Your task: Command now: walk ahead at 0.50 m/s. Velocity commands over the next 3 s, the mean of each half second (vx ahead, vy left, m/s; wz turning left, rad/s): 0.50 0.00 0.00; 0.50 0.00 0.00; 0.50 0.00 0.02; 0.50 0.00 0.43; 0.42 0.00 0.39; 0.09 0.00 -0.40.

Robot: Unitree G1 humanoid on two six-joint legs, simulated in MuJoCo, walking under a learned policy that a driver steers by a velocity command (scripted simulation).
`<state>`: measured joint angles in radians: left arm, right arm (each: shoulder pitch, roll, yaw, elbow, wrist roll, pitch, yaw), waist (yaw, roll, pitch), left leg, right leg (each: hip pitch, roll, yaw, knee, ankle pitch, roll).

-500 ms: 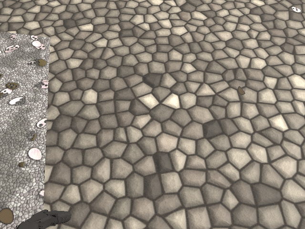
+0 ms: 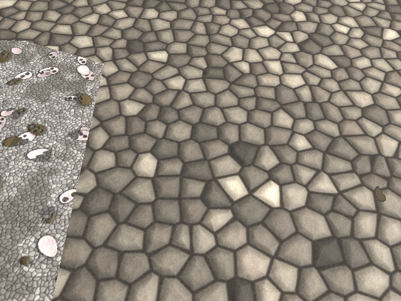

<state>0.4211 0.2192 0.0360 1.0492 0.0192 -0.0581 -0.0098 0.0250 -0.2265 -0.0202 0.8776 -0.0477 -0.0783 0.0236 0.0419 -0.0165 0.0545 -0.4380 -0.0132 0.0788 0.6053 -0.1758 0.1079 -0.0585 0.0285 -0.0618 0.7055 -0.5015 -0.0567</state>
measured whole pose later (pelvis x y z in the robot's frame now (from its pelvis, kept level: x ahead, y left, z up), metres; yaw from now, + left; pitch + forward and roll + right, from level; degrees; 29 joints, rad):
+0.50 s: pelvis +0.27 -0.02 +0.01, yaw +0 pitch +0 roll +1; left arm 0.01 0.20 0.03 0.89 0.02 -0.05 -0.02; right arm 0.46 -0.19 -0.03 1.10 -0.03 -0.09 -0.02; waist -0.06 -0.01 0.06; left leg 0.13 -0.05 0.06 0.28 -0.41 0.05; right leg -0.47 -0.01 -0.09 0.54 -0.13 -0.09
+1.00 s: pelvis +0.53 -0.04 +0.02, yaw +0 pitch +0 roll -1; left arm 0.47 0.17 0.03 1.09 0.02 -0.09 0.01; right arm 0.01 -0.19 -0.03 0.90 -0.02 -0.04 0.03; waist 0.07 0.03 0.05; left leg -0.56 0.05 0.07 0.61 -0.07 0.06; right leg 0.12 0.09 -0.08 0.18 -0.31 -0.07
